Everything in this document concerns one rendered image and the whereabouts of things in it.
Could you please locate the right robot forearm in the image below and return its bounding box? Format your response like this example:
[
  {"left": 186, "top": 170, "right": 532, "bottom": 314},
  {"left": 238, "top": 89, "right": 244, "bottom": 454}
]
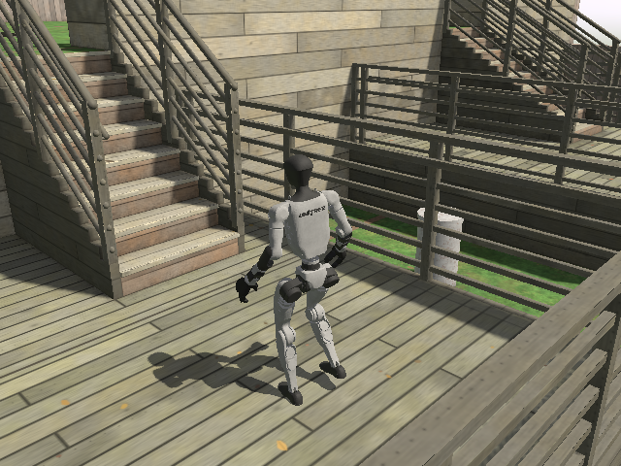
[{"left": 335, "top": 223, "right": 352, "bottom": 252}]

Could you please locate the robot left upper arm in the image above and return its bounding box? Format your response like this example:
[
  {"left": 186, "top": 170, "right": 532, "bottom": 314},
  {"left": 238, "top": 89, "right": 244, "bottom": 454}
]
[{"left": 268, "top": 202, "right": 289, "bottom": 260}]

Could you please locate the right robot hand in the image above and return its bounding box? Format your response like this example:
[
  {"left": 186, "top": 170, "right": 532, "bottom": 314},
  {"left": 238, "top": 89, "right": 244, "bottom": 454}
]
[{"left": 324, "top": 246, "right": 346, "bottom": 268}]

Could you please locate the left robot hand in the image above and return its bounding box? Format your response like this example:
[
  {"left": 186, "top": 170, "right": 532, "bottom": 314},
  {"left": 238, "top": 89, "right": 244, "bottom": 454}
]
[{"left": 236, "top": 277, "right": 258, "bottom": 303}]

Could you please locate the robot right upper arm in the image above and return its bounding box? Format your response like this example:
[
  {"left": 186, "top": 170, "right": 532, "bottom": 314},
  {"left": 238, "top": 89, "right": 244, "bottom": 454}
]
[{"left": 319, "top": 190, "right": 352, "bottom": 238}]

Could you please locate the robot right thigh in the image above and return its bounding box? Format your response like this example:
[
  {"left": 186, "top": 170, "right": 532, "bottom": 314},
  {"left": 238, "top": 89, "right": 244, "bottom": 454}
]
[{"left": 305, "top": 263, "right": 340, "bottom": 322}]

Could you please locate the left robot forearm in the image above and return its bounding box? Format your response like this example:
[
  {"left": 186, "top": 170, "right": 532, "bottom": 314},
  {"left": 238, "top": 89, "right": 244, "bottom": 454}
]
[{"left": 245, "top": 246, "right": 274, "bottom": 285}]

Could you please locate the robot thigh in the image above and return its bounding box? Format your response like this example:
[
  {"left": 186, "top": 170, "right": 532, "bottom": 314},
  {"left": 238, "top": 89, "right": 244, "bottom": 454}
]
[
  {"left": 305, "top": 263, "right": 340, "bottom": 322},
  {"left": 274, "top": 277, "right": 304, "bottom": 346}
]

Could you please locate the robot left thigh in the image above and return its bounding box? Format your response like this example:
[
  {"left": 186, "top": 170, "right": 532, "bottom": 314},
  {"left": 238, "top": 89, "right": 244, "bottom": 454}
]
[{"left": 274, "top": 277, "right": 304, "bottom": 346}]

